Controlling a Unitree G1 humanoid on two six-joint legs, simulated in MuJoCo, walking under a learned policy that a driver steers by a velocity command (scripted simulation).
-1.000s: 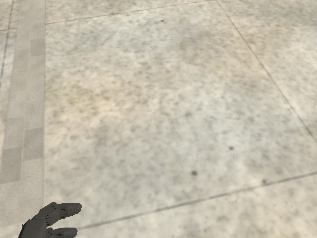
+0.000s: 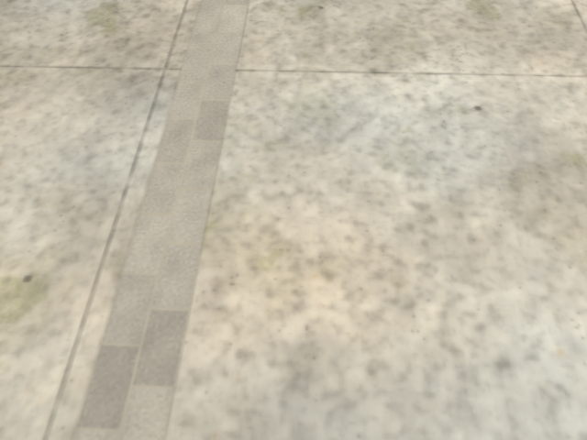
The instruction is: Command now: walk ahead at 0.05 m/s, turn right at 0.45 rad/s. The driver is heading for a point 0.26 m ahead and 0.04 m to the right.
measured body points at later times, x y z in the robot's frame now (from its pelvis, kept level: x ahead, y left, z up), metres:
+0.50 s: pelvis +0.04 +0.02 +0.00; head +0.07 +0.03 +0.45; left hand +0.26 +0.24 -0.10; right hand +0.11 -0.27 -0.11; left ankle +0.07 +0.14 -0.73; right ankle +0.05 -0.11 -0.73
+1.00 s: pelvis +0.07 +0.04 +0.00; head +0.08 +0.04 +0.45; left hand +0.20 +0.28 -0.13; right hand +0.13 -0.23 -0.12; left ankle +0.07 +0.14 -0.73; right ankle +0.05 -0.11 -0.73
